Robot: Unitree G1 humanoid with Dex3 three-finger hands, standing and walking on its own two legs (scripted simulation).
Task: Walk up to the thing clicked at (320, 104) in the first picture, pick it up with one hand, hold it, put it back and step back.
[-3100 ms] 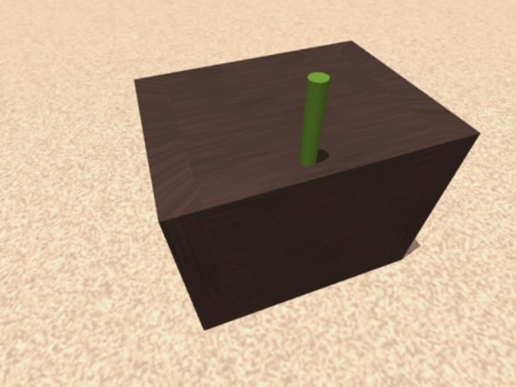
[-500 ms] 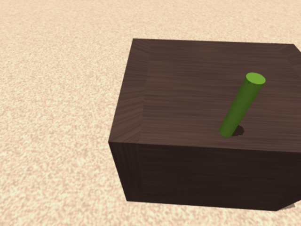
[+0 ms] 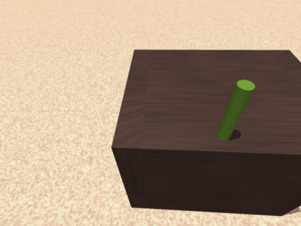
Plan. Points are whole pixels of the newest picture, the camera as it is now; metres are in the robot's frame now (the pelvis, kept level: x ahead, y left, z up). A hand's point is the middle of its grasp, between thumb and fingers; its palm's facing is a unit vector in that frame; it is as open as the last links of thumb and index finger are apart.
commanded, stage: walk up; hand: right
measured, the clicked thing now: (232, 114) +0.45 -0.23 +0.04
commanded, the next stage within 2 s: stand in 0.58 s
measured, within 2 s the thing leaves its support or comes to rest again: neither
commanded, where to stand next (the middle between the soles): +0.08 +0.00 m, yaw -3 degrees
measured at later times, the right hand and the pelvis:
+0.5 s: hand out of the picture +0.08 -0.26 -0.15, palm faces +0.01 +0.94 -0.34, open 7.4 cm; pelvis +0.01 +0.00 +0.01, yaw -1 degrees
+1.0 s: hand out of the picture +0.09 -0.26 -0.15, palm faces +0.00 +0.94 -0.33, open 7.4 cm; pelvis +0.02 -0.01 +0.01, yaw -1 degrees
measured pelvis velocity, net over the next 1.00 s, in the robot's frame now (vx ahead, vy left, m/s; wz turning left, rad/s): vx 0.02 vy -0.01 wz -0.02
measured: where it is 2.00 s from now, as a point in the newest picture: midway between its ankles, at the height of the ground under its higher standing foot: outside the picture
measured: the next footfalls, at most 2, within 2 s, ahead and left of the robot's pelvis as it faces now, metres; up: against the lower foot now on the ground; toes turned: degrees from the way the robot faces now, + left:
none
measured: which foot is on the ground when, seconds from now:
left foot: down 0.00-1.00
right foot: down 0.00-1.00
